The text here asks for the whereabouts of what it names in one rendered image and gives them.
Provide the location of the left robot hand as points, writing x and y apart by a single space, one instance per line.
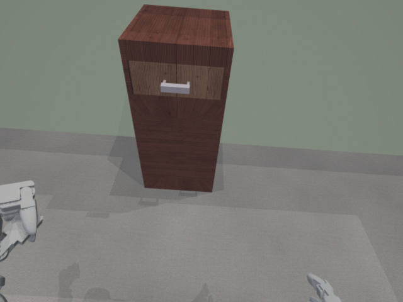
17 205

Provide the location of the right robot hand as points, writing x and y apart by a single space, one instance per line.
323 288

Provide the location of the drawer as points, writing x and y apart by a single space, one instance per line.
205 82

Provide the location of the cabinet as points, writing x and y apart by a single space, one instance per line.
178 138

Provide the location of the handle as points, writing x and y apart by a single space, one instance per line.
175 88

